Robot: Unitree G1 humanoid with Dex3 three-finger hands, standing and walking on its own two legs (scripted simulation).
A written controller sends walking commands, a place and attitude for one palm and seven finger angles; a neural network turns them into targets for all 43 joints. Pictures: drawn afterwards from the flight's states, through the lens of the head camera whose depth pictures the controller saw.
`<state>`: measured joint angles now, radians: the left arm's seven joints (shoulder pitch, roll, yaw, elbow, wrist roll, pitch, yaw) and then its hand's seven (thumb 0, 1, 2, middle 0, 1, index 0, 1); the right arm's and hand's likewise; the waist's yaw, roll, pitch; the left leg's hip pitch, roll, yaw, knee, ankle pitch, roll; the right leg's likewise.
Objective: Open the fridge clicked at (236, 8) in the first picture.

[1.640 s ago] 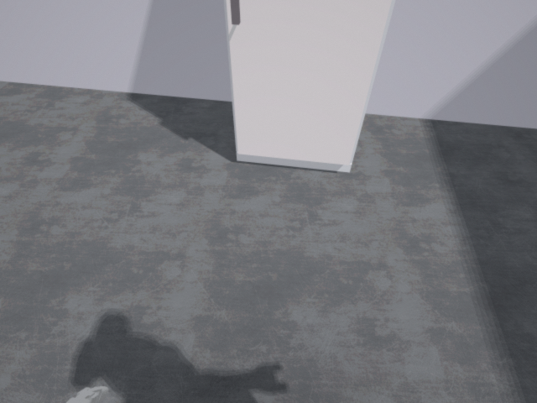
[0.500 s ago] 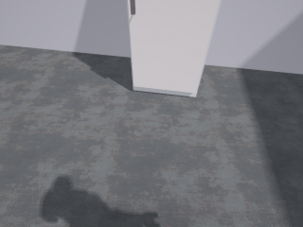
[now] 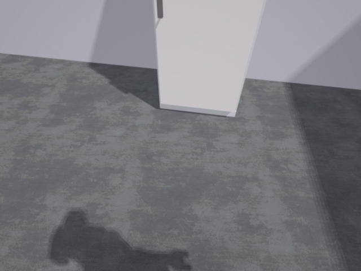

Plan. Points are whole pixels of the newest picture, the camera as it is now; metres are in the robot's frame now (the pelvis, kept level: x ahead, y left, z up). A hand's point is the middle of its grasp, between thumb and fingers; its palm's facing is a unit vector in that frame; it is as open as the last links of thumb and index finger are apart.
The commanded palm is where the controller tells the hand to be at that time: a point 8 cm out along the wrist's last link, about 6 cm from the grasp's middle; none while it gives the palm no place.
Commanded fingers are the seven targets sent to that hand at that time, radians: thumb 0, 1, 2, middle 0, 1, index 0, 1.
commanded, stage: walk to a spot facing it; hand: left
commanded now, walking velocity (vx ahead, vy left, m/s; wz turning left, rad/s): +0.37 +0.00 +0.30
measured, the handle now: out of the picture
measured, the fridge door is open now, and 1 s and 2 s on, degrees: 0 0 0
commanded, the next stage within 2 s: turn to face it in 1.34 s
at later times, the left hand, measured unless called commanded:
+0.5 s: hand out of the picture +0.08 +0.22 -0.19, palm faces +0.12 -0.98 -0.13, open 7.4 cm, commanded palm none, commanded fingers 0.00 0.90 0.90 -0.20 -0.30 -0.20 -0.30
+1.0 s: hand (118, 203) +0.34 +0.22 -0.18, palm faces +0.26 -0.94 -0.21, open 7.2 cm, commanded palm none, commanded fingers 0.00 0.90 0.90 -0.20 -0.30 -0.20 -0.30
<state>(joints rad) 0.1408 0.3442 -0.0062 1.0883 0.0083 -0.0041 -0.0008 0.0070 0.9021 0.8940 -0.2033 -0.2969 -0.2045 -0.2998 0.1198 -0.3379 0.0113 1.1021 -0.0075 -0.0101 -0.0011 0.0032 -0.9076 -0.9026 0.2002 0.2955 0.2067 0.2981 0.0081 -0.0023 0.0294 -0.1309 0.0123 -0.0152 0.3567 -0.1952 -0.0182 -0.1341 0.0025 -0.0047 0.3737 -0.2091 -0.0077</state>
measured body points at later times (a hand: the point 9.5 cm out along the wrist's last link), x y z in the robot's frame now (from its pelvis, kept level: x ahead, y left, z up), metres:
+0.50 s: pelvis +0.11 +0.05 +0.00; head +0.12 +0.07 +0.45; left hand +0.07 +0.27 -0.17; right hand +0.04 -0.16 -0.15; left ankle +0.04 +0.13 -0.75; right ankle +0.13 -0.09 -0.67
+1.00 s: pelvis +0.33 +0.03 -0.01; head +0.33 +0.03 +0.44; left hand +0.33 +0.27 -0.16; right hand +0.42 -0.21 -0.16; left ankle +0.34 +0.16 -0.69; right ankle +0.37 -0.08 -0.75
